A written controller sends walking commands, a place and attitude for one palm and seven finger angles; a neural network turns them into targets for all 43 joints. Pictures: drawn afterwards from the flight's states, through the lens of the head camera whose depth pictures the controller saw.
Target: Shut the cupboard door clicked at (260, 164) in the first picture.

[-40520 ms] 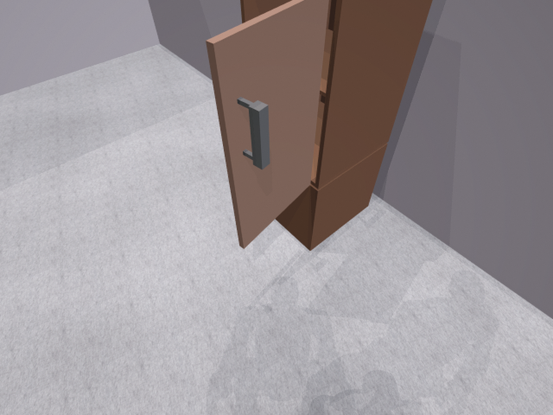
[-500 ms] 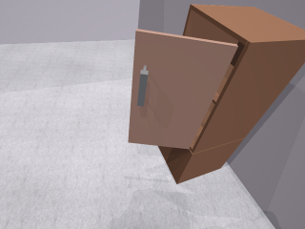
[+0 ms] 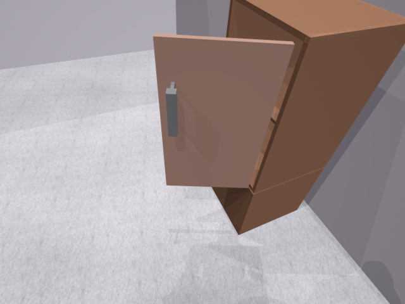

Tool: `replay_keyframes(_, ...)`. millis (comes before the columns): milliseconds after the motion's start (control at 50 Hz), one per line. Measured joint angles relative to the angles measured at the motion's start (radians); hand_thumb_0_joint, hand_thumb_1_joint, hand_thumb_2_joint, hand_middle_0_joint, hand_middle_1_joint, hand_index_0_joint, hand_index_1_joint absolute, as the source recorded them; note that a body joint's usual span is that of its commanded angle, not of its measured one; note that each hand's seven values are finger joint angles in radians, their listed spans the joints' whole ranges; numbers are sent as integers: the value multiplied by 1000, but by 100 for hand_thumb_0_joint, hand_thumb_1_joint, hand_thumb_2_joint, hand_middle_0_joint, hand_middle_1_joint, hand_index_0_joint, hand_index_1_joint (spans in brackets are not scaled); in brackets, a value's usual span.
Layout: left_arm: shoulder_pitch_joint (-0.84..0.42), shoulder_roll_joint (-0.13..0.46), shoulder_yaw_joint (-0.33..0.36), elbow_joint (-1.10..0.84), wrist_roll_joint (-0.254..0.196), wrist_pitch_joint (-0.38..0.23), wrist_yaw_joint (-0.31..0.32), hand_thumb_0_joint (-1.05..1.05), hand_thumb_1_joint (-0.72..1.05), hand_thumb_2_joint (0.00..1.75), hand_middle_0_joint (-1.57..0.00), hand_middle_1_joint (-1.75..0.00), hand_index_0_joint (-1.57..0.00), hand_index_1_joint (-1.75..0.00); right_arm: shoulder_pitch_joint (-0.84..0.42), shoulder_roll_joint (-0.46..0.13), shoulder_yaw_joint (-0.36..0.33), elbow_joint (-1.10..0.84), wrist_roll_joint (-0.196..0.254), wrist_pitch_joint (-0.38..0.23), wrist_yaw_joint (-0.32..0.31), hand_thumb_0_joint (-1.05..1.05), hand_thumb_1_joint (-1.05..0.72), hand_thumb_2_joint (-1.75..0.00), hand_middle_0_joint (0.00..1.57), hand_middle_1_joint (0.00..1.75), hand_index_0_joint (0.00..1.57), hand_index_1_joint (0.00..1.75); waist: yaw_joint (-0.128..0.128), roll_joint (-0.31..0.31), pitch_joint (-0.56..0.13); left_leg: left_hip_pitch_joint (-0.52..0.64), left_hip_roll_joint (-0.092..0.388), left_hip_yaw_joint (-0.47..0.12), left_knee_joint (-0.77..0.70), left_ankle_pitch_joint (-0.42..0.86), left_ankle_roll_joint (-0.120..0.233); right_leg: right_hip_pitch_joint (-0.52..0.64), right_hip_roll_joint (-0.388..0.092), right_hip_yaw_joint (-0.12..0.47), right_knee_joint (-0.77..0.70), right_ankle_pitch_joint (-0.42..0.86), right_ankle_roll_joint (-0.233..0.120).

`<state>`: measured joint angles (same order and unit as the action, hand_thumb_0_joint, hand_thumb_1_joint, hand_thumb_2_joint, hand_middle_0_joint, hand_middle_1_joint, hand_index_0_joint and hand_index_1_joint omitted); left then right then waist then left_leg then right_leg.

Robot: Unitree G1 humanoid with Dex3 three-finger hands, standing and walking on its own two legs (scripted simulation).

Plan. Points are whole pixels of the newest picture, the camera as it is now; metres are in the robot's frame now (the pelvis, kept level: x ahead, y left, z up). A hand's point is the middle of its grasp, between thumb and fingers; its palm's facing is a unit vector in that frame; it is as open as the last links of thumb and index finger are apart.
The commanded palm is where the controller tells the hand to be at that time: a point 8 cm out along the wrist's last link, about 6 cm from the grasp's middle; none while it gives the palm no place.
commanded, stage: come to a stop and stand still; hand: left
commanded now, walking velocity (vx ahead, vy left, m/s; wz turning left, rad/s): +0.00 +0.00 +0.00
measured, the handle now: (172, 109) +0.60 +0.11 +0.05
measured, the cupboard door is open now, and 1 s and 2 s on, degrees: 66 66 66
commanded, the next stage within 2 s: look again from close up in 0.46 s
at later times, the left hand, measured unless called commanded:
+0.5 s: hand out of the picture +0.00 +0.15 -0.18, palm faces +0.03 -0.99 -0.14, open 7.4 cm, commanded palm none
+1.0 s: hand out of the picture -0.01 +0.16 -0.18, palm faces +0.03 -0.99 -0.15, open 7.4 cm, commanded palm none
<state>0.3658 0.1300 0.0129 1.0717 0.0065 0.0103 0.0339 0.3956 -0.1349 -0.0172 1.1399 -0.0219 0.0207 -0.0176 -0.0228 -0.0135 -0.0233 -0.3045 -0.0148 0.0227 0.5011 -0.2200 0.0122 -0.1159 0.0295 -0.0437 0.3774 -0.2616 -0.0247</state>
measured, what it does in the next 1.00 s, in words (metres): stands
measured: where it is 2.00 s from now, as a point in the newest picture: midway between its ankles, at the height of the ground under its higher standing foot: outside the picture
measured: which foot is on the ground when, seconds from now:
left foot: down 0.00-1.00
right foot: down 0.00-1.00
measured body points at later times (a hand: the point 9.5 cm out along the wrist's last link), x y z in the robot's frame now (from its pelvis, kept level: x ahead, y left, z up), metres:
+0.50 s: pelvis +0.02 +0.00 +0.00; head +0.03 +0.02 +0.45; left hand +0.00 +0.21 -0.17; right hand +0.03 -0.22 -0.15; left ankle +0.04 +0.09 -0.74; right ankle -0.04 -0.11 -0.74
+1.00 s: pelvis +0.02 +0.00 +0.00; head +0.03 +0.01 +0.45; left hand -0.01 +0.21 -0.16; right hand +0.01 -0.21 -0.16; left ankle +0.04 +0.09 -0.74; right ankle -0.04 -0.11 -0.74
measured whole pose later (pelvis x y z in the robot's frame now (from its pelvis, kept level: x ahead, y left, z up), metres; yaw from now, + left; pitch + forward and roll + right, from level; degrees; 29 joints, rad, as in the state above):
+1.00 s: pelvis +0.02 +0.00 +0.00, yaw -1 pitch -1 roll +1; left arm 0.35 0.13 -0.02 1.10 0.01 -0.02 0.04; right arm 0.28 -0.13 0.02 1.16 -0.01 -0.02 -0.03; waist 0.00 -0.03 0.04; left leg -0.19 -0.05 0.05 0.37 -0.17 0.05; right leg -0.07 -0.01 -0.02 0.38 -0.30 -0.01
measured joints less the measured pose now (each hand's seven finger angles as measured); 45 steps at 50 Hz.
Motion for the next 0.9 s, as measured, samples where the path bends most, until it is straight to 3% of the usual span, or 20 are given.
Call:
replay_keyframes(160,25,-36,-31,50,-4,-24,-5,1,91,90,-19,-30,-20,-30,-76,40,31,-2,12,-41,-15,0,-91,-90,20,29,20,30,26,-40,41,49,2,11,-39,15,24,10,-5,12,25,-33,4)
replay_keyframes(260,18,-52,-39,50,-2,-32,-3,1,91,90,-20,-30,-20,-30,-111,20,32,14,14,-42,-28,3,-94,-90,20,30,20,30,38,-32,56,66,-8,15,-62,21,29,23,-15,15,12,-33,10)
replay_keyframes(600,-36,9,-24,25,2,-30,6,0,91,90,-19,-30,-20,-30,-144,-12,32,7,14,-41,-22,1,-94,-90,20,30,20,30,28,-16,48,114,-26,23,-107,33,35,52,-34,22,5,-39,17)
replay_keyframes(900,-28,4,-27,27,0,-26,3,0,91,90,-19,-30,-20,-30,-118,0,41,16,14,-38,-14,1,-92,-90,20,30,20,30,25,-11,57,118,-31,24,-125,45,36,50,-38,22,2,-35,18)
